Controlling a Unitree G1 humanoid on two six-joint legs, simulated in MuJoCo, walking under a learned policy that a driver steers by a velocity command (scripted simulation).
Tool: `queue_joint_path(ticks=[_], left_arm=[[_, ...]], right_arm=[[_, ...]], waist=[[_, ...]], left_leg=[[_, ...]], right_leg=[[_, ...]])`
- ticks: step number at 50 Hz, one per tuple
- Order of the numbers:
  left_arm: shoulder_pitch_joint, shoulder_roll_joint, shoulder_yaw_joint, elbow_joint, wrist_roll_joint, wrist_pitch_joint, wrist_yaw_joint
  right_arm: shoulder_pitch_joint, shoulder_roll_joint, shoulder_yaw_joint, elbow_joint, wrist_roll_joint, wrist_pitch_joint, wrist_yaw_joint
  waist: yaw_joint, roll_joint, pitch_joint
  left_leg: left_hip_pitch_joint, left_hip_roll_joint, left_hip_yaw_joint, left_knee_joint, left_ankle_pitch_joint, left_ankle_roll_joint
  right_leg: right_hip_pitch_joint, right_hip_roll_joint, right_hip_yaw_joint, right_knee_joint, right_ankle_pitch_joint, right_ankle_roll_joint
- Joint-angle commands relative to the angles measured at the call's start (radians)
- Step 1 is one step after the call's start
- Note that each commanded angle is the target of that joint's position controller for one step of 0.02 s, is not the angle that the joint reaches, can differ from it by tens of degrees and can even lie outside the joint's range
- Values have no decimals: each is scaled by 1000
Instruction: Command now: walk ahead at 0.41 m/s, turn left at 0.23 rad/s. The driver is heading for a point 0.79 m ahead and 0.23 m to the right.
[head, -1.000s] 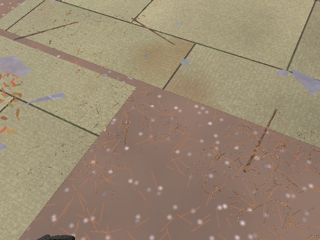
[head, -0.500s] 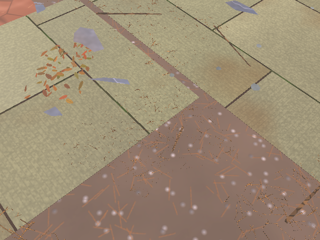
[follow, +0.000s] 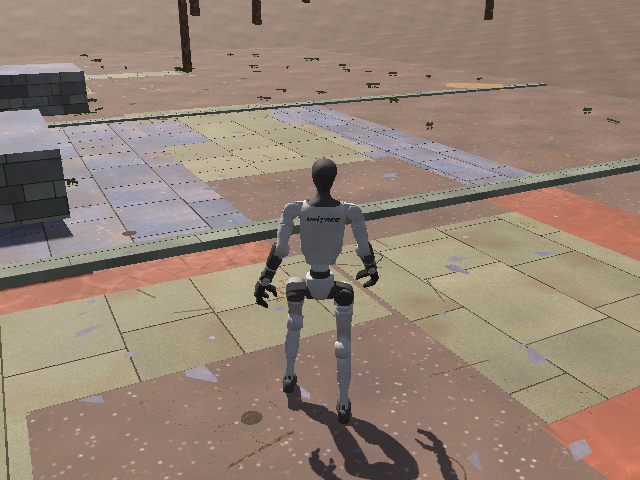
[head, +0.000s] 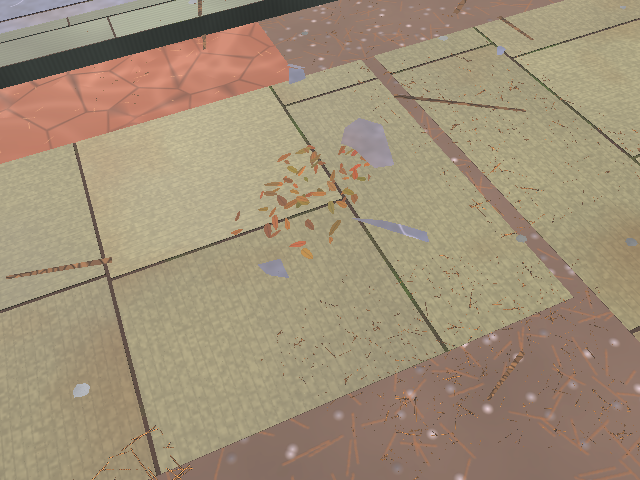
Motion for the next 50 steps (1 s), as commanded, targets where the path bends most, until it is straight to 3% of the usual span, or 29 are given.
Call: queue_joint_path(ticks=[1, 3, 5, 7, 8, 9, 10, 11, 12, 13, 14, 16, 21, 25, 29, 31, 32, 33, 34, 35, 36, 37, 38, 39, 40, 41, 43, 47, 50], left_arm=[[-31, 194, 42, -55, -11, -11, -1], [8, 210, 45, -38, -21, -5, -8], [19, 224, 46, -25, -31, 4, -12], [-8, 226, 43, -22, -36, 10, -10], [-8, 187, 29, -24, -28, 6, -10], [-7, 92, -4, -68, -1, -3, -12], [45, 50, -17, -88, -19, -19, -4], [5, 160, 15, -81, -45, -22, -5], [-41, 174, 22, -93, -49, -19, -9], [-62, 160, 21, -89, -37, -15, -8], [-66, 148, 25, -85, -27, -6, -9], [-40, 104, 20, -70, -31, 18, -13], [-124, 72, 12, -111, -21, 33, -18], [-273, 50, -6, -165, -15, 25, -47], [-367, 60, -7, -227, -19, 23, -74], [-349, 90, 7, -245, -18, 28, -80], [-293, 116, 22, -241, -19, 33, -78], [-177, 158, 45, -219, -22, 38, -73], [-12, 213, 78, -181, -23, 45, -57], [62, 307, 100, -161, -26, 56, -34], [24, 345, 94, -203, -22, 36, -42], [23, 251, 70, -205, -16, 22, -49], [-14, 217, 59, -196, -14, 12, -48], [-83, 193, 51, -200, -16, 7, -47], [-135, 161, 41, -213, -9, 5, -43], [-162, 152, 36, -228, 2, 4, -38], [-166, 161, 39, -221, -1, -1, -29], [-125, 194, 47, -193, -9, 7, -3], [-77, 209, 54, -169, -13, 32, 11]], right_arm=[[-194, -11, 13, -123, 3, -36, 16], [-218, -20, 12, -130, 9, -42, 26], [-198, -46, 3, -134, 18, -51, 32], [-41, -97, -27, -89, 18, -55, 25], [102, -145, -52, -51, 13, -54, 13], [273, -225, -70, -33, -20, -47, -4], [297, -249, -67, -27, -32, -45, -1], [254, -163, -42, -19, -22, -52, 4], [190, -117, -27, -14, -9, -54, 4], [128, -86, -17, -12, -9, -57, 6], [85, -62, -12, -8, -16, -63, 8], [43, -39, -11, 5, -25, -81, 8], [49, -66, -25, 54, -28, -99, -4], [86, -110, -37, 83, -17, -87, -17], [138, -143, -48, 117, 2, -59, -20], [133, -174, -55, 118, 6, -42, -25], [130, -190, -59, 116, 10, -33, -29], [122, -200, -60, 112, 13, -24, -31], [113, -186, -51, 104, 17, -26, -35], [168, -76, -18, 72, -21, -37, -32], [195, -27, 12, 26, -20, -74, -20], [65, -128, -12, 5, 16, -102, -6], [16, -127, -8, -17, 33, -116, -1], [14, -111, -5, -6, 13, -122, -9], [23, -122, -12, 3, -11, -116, -15], [43, -124, -16, 8, -17, -103, -13], [57, -102, -11, 13, -29, -83, -13], [-81, -56, 10, -24, -34, -71, -15], [-176, -43, 17, -44, -28, -80, -3]], waist=[[26, -176, 95], [37, -179, 104], [4, -193, 107], [-105, -172, 30], [-176, -135, -74], [-232, 35, -257], [-195, 248, -335], [-200, 157, -217], [-172, 145, -102], [-142, 100, -48], [-115, 105, -4], [-76, 94, 20], [-69, 23, 79], [-120, -11, 124], [-140, -17, 137], [-107, 18, 82], [-70, 41, 30], [-2, 47, -40], [90, 21, -123], [56, -186, -206], [-8, -282, -370], [59, -141, -325], [35, -114, -179], [-21, -25, -94], [-55, -34, -56], [-82, -61, -45], [-96, -68, -35], [-58, -86, 21], [-15, -119, 0]], left_leg=[[-28, 11, 79, -179, 44, -9], [51, -4, 104, -257, 18, 5], [129, -18, 97, -331, -6, 35], [379, -52, 111, -428, 38, 79], [604, -22, 81, -428, 52, 107], [941, 234, -214, -417, -38, 190], [984, 400, -600, -572, -236, 291], [876, 371, -550, -608, -330, 276], [768, 335, -394, -625, -298, 246], [673, 285, -295, -654, -224, 223], [593, 250, -209, -687, -136, 211], [509, 220, -88, -735, 6, 204], [498, 212, 92, -776, 192, 212], [529, 219, 193, -792, 226, 197], [676, 253, 244, -721, 361, 175], [725, 253, 274, -602, 694, 155], [739, 248, 284, -495, 866, 145], [707, 232, 296, -326, 946, 130], [563, 194, 315, -87, 841, 93], [211, 92, 305, 266, 137, 39], [-72, -100, 76, 538, -445, 5], [-176, -38, -49, 556, -373, 22], [-199, 2, -33, 484, -284, 43], [-152, 48, -26, 386, -216, 44], [-86, 74, -27, 308, -174, 36], [-28, 85, -30, 283, -146, 27], [8, 84, -6, 215, -119, -7], [23, 42, 23, -68, 96, -52], [143, -44, 51, -274, 261, -54]], right_leg=[[-34, -197, 137, -154, 102, -167], [-49, -216, 140, -140, 130, -172], [-42, -249, 178, -113, 178, -169], [-75, -225, 144, 38, 413, -131], [-153, -165, 89, 235, 460, -94], [-421, -78, 30, 597, 169, -30], [-630, 38, 97, 847, -324, -2], [-704, -14, 169, 964, -274, -4], [-735, -56, 144, 965, -184, -15], [-709, -86, 130, 934, -103, -15], [-676, -108, 132, 899, -41, -10], [-610, -118, 130, 887, 36, 0], [-674, -106, 148, 705, 213, 26], [-640, -92, 60, 476, 337, 7], [-663, -70, 5, 363, 259, -43], [-570, -9, -55, 351, 164, -81], [-483, 32, -84, 358, 107, -104], [-325, 76, -99, 342, 85, -134], [-53, 97, -66, 277, 139, -176], [276, -113, 294, 265, 125, -268], [466, -319, 882, 80, -65, -460], [438, -302, 820, 4, -102, -395], [300, -266, 670, -4, -51, -352], [143, -217, 556, -2, 56, -314], [33, -181, 476, -13, 168, -298], [-41, -160, 441, -34, 233, -296], [-124, -142, 385, -56, 344, -307], [-221, -69, 275, -46, 391, -258], [-247, -27, 249, 25, 451, -196]])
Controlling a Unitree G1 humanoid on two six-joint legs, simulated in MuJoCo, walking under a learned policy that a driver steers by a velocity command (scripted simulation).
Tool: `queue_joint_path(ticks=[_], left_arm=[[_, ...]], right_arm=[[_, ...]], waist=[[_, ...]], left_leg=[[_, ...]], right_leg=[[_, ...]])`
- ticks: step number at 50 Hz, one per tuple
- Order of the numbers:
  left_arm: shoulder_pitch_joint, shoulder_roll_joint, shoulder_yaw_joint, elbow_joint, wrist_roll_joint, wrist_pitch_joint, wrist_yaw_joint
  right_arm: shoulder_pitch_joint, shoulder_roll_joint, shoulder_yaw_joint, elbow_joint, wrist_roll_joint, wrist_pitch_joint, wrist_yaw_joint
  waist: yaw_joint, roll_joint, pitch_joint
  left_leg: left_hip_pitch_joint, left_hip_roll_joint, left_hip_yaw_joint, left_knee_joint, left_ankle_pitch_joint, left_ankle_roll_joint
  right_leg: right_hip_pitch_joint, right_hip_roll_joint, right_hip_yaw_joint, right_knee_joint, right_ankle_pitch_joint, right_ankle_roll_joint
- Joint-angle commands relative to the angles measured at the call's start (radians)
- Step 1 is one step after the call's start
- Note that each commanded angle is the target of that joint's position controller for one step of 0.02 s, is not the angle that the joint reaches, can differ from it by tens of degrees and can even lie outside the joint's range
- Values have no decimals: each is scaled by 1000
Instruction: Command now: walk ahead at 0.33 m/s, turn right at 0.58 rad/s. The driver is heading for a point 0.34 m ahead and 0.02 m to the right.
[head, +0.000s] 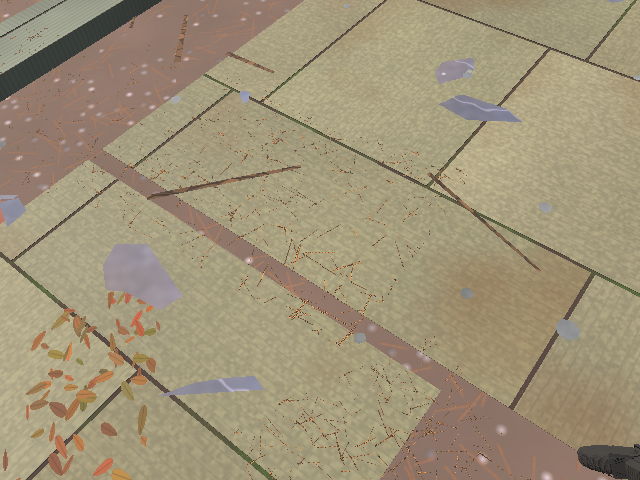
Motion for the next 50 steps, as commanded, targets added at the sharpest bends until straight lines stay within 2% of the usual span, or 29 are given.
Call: queue_joint_path(ticks=[1, 4, 5, 6, 7, 8, 9, 10, 11, 12, 13, 14, 16, 17, 19, 22, 24, 25, 26, 27, 28, 29, 30, 32, 33, 34, 37, 42, 50], left_arm=[[9, 188, 56, -47, -6, 7, 20], [1, 165, 54, -48, -9, 26, 30], [-22, 158, 54, -58, -7, 29, 33], [-59, 144, 50, -73, -8, 31, 35], [-55, 99, 36, -91, -2, 28, 33], [45, 26, 14, -98, 25, 27, 31], [215, 79, 14, -95, -6, 26, 23], [196, 174, 38, -58, -16, 41, 26], [78, 210, 51, -74, -17, 59, 30], [21, 202, 53, -80, -12, 79, 38], [-10, 184, 52, -97, -7, 92, 42], [-7, 145, 41, -99, -8, 98, 41], [6, 87, 23, -96, 0, 95, 42], [1, 77, 18, -95, 7, 91, 42], [-24, 68, 7, -97, 15, 86, 37], [-54, 85, 7, -97, 12, 88, 23], [-39, 80, 7, -82, 16, 88, 14], [-32, 80, 7, -75, 21, 86, 10], [-44, 99, 7, -87, 32, 85, 12], [-49, 166, 15, -107, 43, 85, 20], [-123, 155, 8, -98, 50, 80, 15], [-198, 97, -7, -124, 49, 66, 8], [-192, 67, -16, -108, 55, 53, 5], [-171, 86, -12, -89, 46, 38, 2], [-155, 80, -16, -82, 44, 36, 3], [-133, 70, -19, -78, 43, 37, 3], [-118, 77, -17, -67, 38, 38, 8], [-113, 62, -17, -54, 33, 38, 11], [-92, 55, -10, -3, 28, 36, 12]], right_arm=[[-68, -55, -11, -71, 10, -15, 10], [-50, -99, -31, -69, 14, -17, 19], [-19, -112, -39, -61, 12, -21, 19], [37, -117, -45, -48, 7, -26, 17], [96, -148, -52, -46, -10, -31, 9], [144, -194, -55, -55, -24, -25, 0], [186, -202, -61, -30, -16, -2, 6], [126, -136, -48, -65, -1, 12, 6], [87, -84, -32, -80, 1, 28, -1], [52, -66, -21, -80, -4, 41, -4], [23, -66, -18, -71, -4, 50, -5], [14, -80, -20, -59, -10, 55, -6], [10, -81, -23, -40, -12, 55, -6], [11, -85, -25, -32, -8, 54, -6], [2, -98, -29, -20, 3, 59, -5], [11, -120, -32, 0, 16, 72, -1], [-2, -114, -26, 12, 27, 80, 3], [8, -97, -18, 24, 31, 81, 4], [52, -66, -6, 46, 28, 77, 9], [78, -23, 10, 42, 0, 71, 17], [86, -4, 11, 36, -2, 70, 11], [55, -51, 3, 48, -8, 73, 5], [40, -50, 2, 55, -12, 73, 6], [66, -68, -2, 81, -15, 78, 1], [75, -69, 0, 88, -8, 77, 3], [80, -80, -3, 102, -1, 75, 6], [75, -64, 0, 129, -1, 67, 7], [86, -63, 2, 174, 5, 65, -2], [84, -70, 0, 241, 11, 78, -19]], waist=[[3, -117, -82], [-22, -146, -105], [-43, -161, -115], [-81, -160, -133], [-103, -112, -212], [-66, 110, -330], [-12, 322, -452], [-34, 169, -392], [-66, 95, -291], [-65, 48, -232], [-52, 58, -172], [-38, 85, -136], [-33, 110, -142], [-36, 108, -161], [-45, 106, -195], [-61, 119, -189], [-37, 106, -163], [-26, 97, -149], [-30, 59, -141], [-68, -111, -156], [-106, -270, -124], [-96, -213, -73], [-91, -200, -71], [-87, -177, -53], [-90, -159, -42], [-78, -113, -33], [-72, -59, -39], [-73, -30, -77], [-77, -36, -87]], left_leg=[[216, -114, 75, -151, 149, -8], [235, -124, 21, -234, 77, 23], [260, -119, 14, -253, 55, 41], [334, -105, 28, -310, 117, 64], [500, -16, -19, -325, 277, 111], [773, 218, -223, -241, 714, 198], [922, 418, -571, -281, 573, 383], [840, 363, -536, -324, 336, 366], [753, 292, -368, -339, 208, 316], [647, 231, -278, -363, 138, 291], [549, 192, -217, -389, 105, 287], [459, 149, -143, -422, 103, 278], [431, 126, -72, -439, 181, 297], [442, 137, -59, -434, 230, 311], [454, 156, -44, -429, 247, 325], [445, 165, -49, -440, 90, 325], [396, 144, -36, -422, -60, 293], [352, 124, -23, -405, -124, 257], [297, 94, -4, -381, -202, 187], [239, 9, 90, -224, -312, 105], [334, -56, 134, -232, -351, 60], [404, -51, 120, -232, -260, 43], [427, -55, 119, -266, -181, 40], [459, -38, 102, -296, -106, 36], [466, -29, 95, -308, -98, 43], [454, -28, 96, -312, -118, 53], [442, -26, 93, -322, -99, 58], [471, -20, 91, -313, -42, 56], [506, -16, 90, -298, 5, 62]], right_leg=[[-106, -170, 128, -34, 376, -104], [-6, -198, 239, 84, 335, -74], [15, -200, 270, 134, 340, -60], [9, -174, 269, 206, 323, -32], [-32, -114, 230, 360, 237, 10], [-221, -9, 120, 637, -340, 67], [-414, 16, 72, 875, -557, 108], [-453, -54, 88, 975, -456, 145], [-481, -81, 39, 996, -377, 167], [-463, -103, 18, 971, -330, 178], [-438, -122, 11, 922, -307, 180], [-372, -124, -18, 858, -290, 178], [-300, -115, -55, 728, -290, 177], [-272, -120, -61, 667, -285, 174], [-204, -137, -67, 536, -234, 162], [-128, -136, -88, 383, -161, 139], [-34, -120, -117, 208, -52, 108], [35, -112, -121, 113, -2, 85], [101, -156, -57, 40, 63, 52], [144, -325, 141, -13, 180, -7], [-83, -386, 202, -59, 10, -99], [-142, -316, 151, -77, -126, -75], [-143, -268, 106, -66, -183, -26], [-146, -235, 76, -50, -173, 16], [-149, -224, 65, -40, -158, 27], [-141, -211, 50, -30, -151, 35], [-99, -195, 27, 12, -66, 35], [-59, -178, 1, 42, 71, 35], [-43, -163, -23, 47, 169, 42]])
